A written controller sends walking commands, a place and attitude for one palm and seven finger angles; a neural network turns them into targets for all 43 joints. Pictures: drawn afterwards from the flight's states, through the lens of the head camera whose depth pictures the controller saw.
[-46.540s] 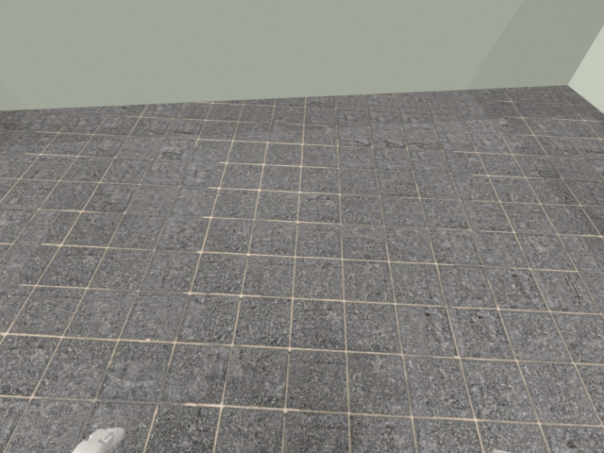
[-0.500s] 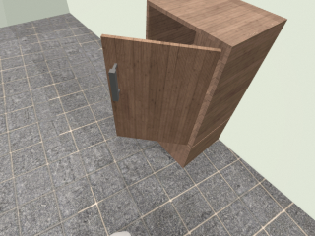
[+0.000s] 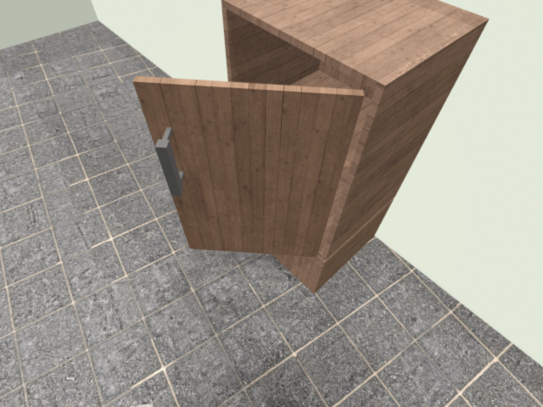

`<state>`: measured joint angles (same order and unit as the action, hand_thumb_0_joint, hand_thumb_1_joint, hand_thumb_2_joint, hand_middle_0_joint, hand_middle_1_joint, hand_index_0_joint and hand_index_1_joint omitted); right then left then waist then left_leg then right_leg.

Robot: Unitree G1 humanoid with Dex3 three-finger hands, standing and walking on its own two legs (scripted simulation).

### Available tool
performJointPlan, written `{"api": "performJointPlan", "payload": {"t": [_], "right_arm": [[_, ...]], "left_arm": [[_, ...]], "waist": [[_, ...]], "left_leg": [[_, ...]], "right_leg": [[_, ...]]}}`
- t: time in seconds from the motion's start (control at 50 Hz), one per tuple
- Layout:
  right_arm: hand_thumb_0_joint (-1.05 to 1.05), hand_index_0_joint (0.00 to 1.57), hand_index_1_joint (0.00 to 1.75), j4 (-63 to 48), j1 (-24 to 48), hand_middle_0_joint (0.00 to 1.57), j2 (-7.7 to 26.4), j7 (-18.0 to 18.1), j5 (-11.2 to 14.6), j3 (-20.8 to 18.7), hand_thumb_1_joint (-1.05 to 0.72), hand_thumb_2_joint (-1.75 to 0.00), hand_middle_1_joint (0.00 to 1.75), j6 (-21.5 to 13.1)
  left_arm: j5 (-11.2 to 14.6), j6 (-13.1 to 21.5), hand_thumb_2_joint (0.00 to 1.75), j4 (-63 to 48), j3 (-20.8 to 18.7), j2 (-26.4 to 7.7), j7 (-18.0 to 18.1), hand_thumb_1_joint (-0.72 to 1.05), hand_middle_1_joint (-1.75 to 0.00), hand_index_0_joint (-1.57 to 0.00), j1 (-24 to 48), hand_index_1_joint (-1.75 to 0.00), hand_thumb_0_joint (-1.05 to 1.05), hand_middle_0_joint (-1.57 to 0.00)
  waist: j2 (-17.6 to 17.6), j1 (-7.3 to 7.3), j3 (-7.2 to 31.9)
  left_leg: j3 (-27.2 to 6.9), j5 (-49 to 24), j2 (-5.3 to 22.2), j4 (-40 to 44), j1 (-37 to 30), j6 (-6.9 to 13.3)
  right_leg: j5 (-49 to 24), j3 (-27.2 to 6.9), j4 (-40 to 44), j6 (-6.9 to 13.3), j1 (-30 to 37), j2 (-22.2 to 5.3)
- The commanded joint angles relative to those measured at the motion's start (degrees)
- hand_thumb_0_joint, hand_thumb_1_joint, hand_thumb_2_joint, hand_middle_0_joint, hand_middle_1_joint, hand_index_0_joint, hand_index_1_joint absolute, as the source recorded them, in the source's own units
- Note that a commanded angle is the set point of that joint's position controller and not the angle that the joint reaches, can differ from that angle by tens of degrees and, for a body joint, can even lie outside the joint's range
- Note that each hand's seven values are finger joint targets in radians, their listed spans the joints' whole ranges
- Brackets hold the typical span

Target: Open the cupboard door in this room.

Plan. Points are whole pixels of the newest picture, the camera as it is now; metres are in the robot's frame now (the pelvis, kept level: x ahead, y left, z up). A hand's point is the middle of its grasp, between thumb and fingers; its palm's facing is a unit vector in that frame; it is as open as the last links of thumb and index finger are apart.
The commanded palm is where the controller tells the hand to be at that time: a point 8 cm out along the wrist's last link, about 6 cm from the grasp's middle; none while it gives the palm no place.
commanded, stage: come to a stop and stand still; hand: left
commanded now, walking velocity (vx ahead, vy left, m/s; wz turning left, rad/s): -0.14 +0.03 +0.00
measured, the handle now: (172, 162) +0.57 +0.23 -0.03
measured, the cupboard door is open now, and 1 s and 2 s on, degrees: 44 44 44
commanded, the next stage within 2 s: look again from close up in 0.82 s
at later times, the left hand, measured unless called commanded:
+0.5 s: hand out of the picture +0.00 +0.17 -0.17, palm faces -0.02 -0.97 -0.23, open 7.4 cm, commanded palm none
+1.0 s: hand out of the picture -0.06 +0.14 -0.17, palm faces -0.02 -0.99 -0.17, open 7.4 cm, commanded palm none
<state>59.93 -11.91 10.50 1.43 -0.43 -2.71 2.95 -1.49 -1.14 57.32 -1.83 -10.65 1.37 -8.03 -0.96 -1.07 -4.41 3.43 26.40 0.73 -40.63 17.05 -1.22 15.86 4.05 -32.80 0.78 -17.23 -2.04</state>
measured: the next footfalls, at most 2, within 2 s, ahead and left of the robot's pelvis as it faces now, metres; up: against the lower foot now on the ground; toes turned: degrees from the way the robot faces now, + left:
right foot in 0.36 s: -0.05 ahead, -0.13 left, +0.00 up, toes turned -1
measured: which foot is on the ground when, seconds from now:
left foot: down 0.00-1.00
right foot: down 0.00-0.08, up 0.10-0.34, down 0.36-1.00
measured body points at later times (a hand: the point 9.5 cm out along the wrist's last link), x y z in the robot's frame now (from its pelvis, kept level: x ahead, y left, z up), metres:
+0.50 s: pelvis -0.05 -0.02 +0.01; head -0.02 -0.02 +0.46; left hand +0.00 +0.23 -0.15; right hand -0.01 -0.25 -0.15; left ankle -0.02 +0.11 -0.73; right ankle -0.09 -0.13 -0.73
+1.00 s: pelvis -0.05 -0.02 +0.01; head -0.03 -0.01 +0.46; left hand -0.05 +0.20 -0.16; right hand -0.07 -0.24 -0.15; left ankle -0.02 +0.11 -0.73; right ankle -0.09 -0.13 -0.73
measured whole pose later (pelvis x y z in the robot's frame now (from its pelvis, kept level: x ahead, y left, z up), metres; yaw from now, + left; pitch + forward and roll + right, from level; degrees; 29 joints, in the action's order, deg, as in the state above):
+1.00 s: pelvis -0.05 -0.02 +0.01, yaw -1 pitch -1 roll -1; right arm 63.2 -16.2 9.0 0.9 -1.0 -0.5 0.7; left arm -1.1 1.4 63.7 0.7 -7.8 2.2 -16.9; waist 0.7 -0.9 -3.2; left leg 2.5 13.0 3.8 -30.0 16.2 -1.0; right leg 16.7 0.8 -25.2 0.8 -7.9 2.0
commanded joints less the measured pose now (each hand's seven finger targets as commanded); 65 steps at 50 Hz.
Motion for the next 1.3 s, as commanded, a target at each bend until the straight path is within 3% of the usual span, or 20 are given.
{"api": "performJointPlan", "payload": {"t": [0.0,0.02,0.06,0.08,0.12,0.16,0.26,0.3,0.34,0.36,0.38,0.44,0.56,0.74,0.88,0.9,0.92,1.04,1.16,1.28], "right_arm": [[0.00,0.20,0.30,-1.98,-4.80,0.20,3.40,0.44,0.23,-0.51,-0.90,-0.90,0.30,-1.29],[0.00,0.20,0.30,-1.44,-6.41,0.20,4.58,0.50,-0.02,-0.58,-0.90,-0.90,0.30,-1.72],[0.00,0.20,0.30,-2.96,-4.74,0.20,9.50,0.88,-0.96,-1.28,-0.90,-0.90,0.30,-1.95],[0.00,0.20,0.30,-3.00,-4.29,0.20,9.41,1.10,-1.21,-1.08,-0.90,-0.90,0.30,-1.76],[0.00,0.20,0.30,-3.97,-2.75,0.20,8.20,1.97,-1.32,-0.52,-0.90,-0.90,0.30,-2.10],[0.00,0.20,0.30,-4.34,-2.21,0.20,8.07,2.02,-1.54,-0.45,-0.90,-0.90,0.30,-2.28],[0.00,0.20,0.30,-3.07,-4.22,0.20,9.09,1.40,-0.93,-1.02,-0.90,-0.90,0.30,-2.74],[0.00,0.20,0.30,-2.66,-3.48,0.20,9.06,1.11,-0.27,-1.19,-0.90,-0.90,0.30,-2.73],[0.00,0.20,0.30,-3.24,-2.86,0.20,5.50,0.62,0.41,-0.85,-0.90,-0.90,0.30,-2.65],[0.00,0.20,0.30,-3.48,-2.31,0.20,4.50,0.20,0.33,-0.34,-0.90,-0.90,0.30,-2.21],[0.00,0.20,0.30,-2.74,-2.96,0.20,4.11,-0.27,0.16,-0.19,-0.90,-0.90,0.30,-1.95],[0.00,0.20,0.30,-0.95,-3.14,0.20,5.16,0.10,-0.32,-0.27,-0.90,-0.90,0.30,-2.60],[0.00,0.20,0.30,1.41,-3.11,0.20,4.76,-0.08,-0.42,0.43,-0.90,-0.90,0.30,-2.37],[0.00,0.20,0.30,3.33,-5.60,0.20,3.97,0.29,-0.49,1.01,-0.90,-0.90,0.30,-2.62],[0.00,0.20,0.30,4.14,-6.81,0.20,3.50,0.72,-0.43,1.22,-0.90,-0.90,0.30,-3.18],[0.00,0.20,0.30,-0.06,-0.20,0.20,4.17,-0.01,0.06,1.55,-0.90,-0.90,0.30,-4.57],[0.00,0.20,0.30,-1.49,-5.16,0.20,0.76,-0.48,-0.03,1.77,-0.90,-0.90,0.30,-3.99],[0.00,0.20,0.30,-1.86,-7.83,0.20,3.97,-0.11,-0.56,1.84,-0.90,-0.90,0.30,-4.86],[0.00,0.20,0.30,-2.61,-6.05,0.20,4.91,-0.07,-0.63,1.75,-0.90,-0.90,0.30,-4.51],[0.00,0.20,0.30,-2.67,-4.90,0.20,6.21,-0.22,-0.69,1.56,-0.90,-0.90,0.30,-4.64]], "left_arm": [[0.61,0.50,0.90,-1.88,-2.94,-10.10,1.10,0.90,-0.30,-0.20,-3.18,-0.30,0.00,-0.20],[1.02,0.31,0.90,-2.23,-2.84,-9.24,0.96,0.90,-0.30,-0.20,-2.78,-0.30,0.00,-0.20],[1.37,-0.46,0.90,-3.98,-1.81,-4.93,0.75,0.90,-0.30,-0.20,-2.34,-0.30,0.00,-0.20],[1.11,-1.20,0.90,-3.96,-1.95,-5.72,1.02,0.90,-0.30,-0.20,-0.90,-0.30,0.00,-0.20],[0.99,-2.19,0.90,-3.49,-2.40,-5.63,0.74,0.90,-0.30,-0.20,-1.04,-0.30,0.00,-0.20],[0.94,-1.84,0.90,-3.29,-2.16,-4.70,0.37,0.90,-0.30,-0.20,-1.06,-0.30,0.00,-0.20],[1.14,-0.80,0.90,-2.97,-1.20,-3.95,0.04,0.90,-0.30,-0.20,-2.08,-0.30,0.00,-0.20],[1.06,-0.21,0.90,-1.55,-1.29,-4.69,0.16,0.90,-0.30,-0.20,-5.40,-0.30,0.00,-0.20],[0.51,0.74,0.90,-0.79,-1.64,-8.30,0.62,0.90,-0.30,-0.20,-5.72,-0.30,0.00,-0.20],[0.68,0.88,0.90,-1.06,-1.42,-9.59,0.48,0.90,-0.30,-0.20,-4.12,-0.30,0.00,-0.20],[0.72,0.80,0.90,-1.29,-0.80,-9.60,0.28,0.90,-0.30,-0.20,-1.82,-0.30,0.00,-0.20],[0.90,1.31,0.90,0.11,-0.43,-6.87,0.52,0.90,-0.30,-0.20,-4.31,-0.30,0.00,-0.20],[1.03,1.24,0.90,1.94,-0.01,-6.33,0.40,0.90,-0.30,-0.20,-5.72,-0.30,0.00,-0.20],[1.17,1.55,0.90,4.03,0.22,-5.12,0.37,0.90,-0.30,-0.20,-8.44,-0.30,0.00,-0.20],[1.25,1.71,0.90,5.21,0.30,-3.91,0.48,0.90,-0.30,-0.20,-10.12,-0.30,0.00,-0.20],[-0.03,3.81,0.90,6.47,1.06,-4.00,2.94,0.90,-0.30,-0.20,-15.99,-0.30,0.00,-0.20],[0.44,4.41,0.90,3.53,0.63,-7.27,2.58,0.90,-0.30,-0.20,-12.21,-0.30,0.00,-0.20],[0.50,3.60,0.90,2.30,1.10,-3.60,1.68,0.90,-0.30,-0.20,-11.77,-0.30,0.00,-0.20],[0.46,2.34,0.90,1.44,1.15,-3.65,1.37,0.90,-0.30,-0.20,-11.70,-0.30,0.00,-0.20],[0.44,2.02,0.90,0.72,1.04,-4.99,1.07,0.90,-0.30,-0.20,-11.80,-0.30,0.00,-0.20]], "waist": [[-8.42,0.95,9.21],[-3.93,0.34,10.54],[15.06,1.05,7.59],[13.19,0.19,6.26],[11.00,1.06,3.49],[8.39,1.16,3.33],[10.03,0.17,9.20],[7.35,1.58,10.14],[-4.39,0.71,8.04],[-7.81,0.02,5.41],[-5.17,-1.26,3.35],[-5.66,-0.01,5.28],[-0.78,0.25,-1.54],[-0.32,0.62,-1.05],[0.97,0.83,0.12],[3.54,3.28,-0.61],[2.57,-1.30,3.77],[3.55,0.08,5.42],[-0.09,0.91,-1.38],[2.21,1.27,0.31]], "left_leg": [[-0.87,-9.46,0.49,12.96,-1.37,-0.94],[-2.41,-23.39,3.33,17.74,-7.77,-0.08],[-15.80,-54.09,17.91,20.23,-8.50,8.87],[-15.13,-53.02,18.60,20.97,-6.08,12.27],[-13.76,-50.94,17.35,20.64,-3.46,13.29],[-12.31,-52.09,16.01,19.09,-6.59,12.70],[-10.40,-47.71,13.70,18.39,-13.57,10.46],[-9.22,-39.67,11.57,16.26,-11.03,7.74],[-4.20,-21.49,4.93,12.64,-4.27,2.21],[-1.94,-11.94,2.35,13.36,-4.83,0.59],[-2.19,-11.08,1.55,14.51,-8.27,0.16],[-3.44,-23.01,4.64,15.16,-10.25,1.43],[-3.82,-16.31,4.47,18.51,-7.72,1.01],[-3.88,-14.86,4.65,19.74,-7.50,1.01],[-4.33,-18.72,5.29,19.82,-7.50,1.24],[-1.89,-22.90,4.99,5.91,-3.82,0.18],[-2.63,-10.81,3.19,7.90,-3.13,0.83],[-5.23,-25.86,5.98,12.25,-5.31,2.97],[-6.59,-16.76,5.80,16.60,-1.14,3.70],[-6.98,-14.18,6.05,19.04,-2.32,4.08]], "right_leg": [[-47.08,-11.10,2.46,7.92,13.52,-13.95],[-37.71,-8.71,0.03,4.87,9.54,-11.11],[5.65,-1.80,-9.13,-1.35,-0.49,-0.74],[16.83,-4.41,-17.94,-1.04,-1.34,1.46],[16.11,-7.93,-24.89,-0.79,-4.59,1.34],[14.44,-6.80,-22.60,-1.07,-5.57,1.29],[8.54,-2.93,-4.17,-1.27,1.47,1.27],[-2.41,-2.81,7.34,-1.03,8.56,1.19],[-15.42,-13.10,13.39,2.11,11.35,-6.94],[-14.11,-14.94,15.00,4.24,6.14,-11.62],[-5.61,-13.84,15.62,4.79,-0.52,-11.61],[-13.44,-9.31,12.03,1.54,3.59,-5.02],[-0.13,-10.50,16.60,1.60,0.89,-4.34],[2.10,-10.08,17.94,1.77,2.38,-3.62],[-3.56,-8.81,16.10,1.70,4.71,-3.41],[-31.80,-13.24,14.79,-0.36,3.81,-7.45],[-24.50,-13.51,13.13,2.40,5.92,-9.51],[-9.12,-7.19,6.78,2.20,5.45,-2.15],[-0.56,-7.06,7.20,1.39,2.02,-1.49],[-0.82,-6.80,6.87,0.93,2.37,-1.51]]}}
